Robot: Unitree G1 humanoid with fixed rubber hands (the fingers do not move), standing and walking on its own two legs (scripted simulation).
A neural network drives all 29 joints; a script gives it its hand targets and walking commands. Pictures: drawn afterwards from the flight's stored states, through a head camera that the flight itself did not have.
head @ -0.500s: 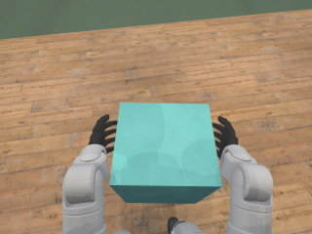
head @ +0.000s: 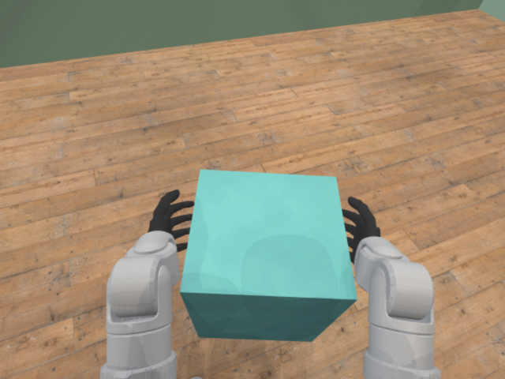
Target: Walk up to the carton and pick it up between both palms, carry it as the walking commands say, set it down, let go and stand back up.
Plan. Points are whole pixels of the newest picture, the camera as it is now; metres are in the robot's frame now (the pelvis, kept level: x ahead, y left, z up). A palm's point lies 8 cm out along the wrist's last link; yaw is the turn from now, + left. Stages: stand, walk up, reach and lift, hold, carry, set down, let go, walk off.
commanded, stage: carry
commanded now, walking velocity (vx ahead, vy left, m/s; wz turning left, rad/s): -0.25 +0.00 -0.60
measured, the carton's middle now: (261, 264) +0.29 +0.01 +0.01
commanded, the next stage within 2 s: none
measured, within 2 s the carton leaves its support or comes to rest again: neither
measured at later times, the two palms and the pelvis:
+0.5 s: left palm out of the picture +0.11 +0.07 +0.08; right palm out of the picture +0.02 -0.21 +0.08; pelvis -0.20 +0.02 +0.00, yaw -17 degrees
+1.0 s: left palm out of the picture -0.07 +0.04 +0.07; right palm out of the picture -0.24 -0.19 +0.06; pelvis -0.38 +0.10 -0.01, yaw -35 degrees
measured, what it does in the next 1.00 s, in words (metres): walks backwards, turning right: right foot, then left foot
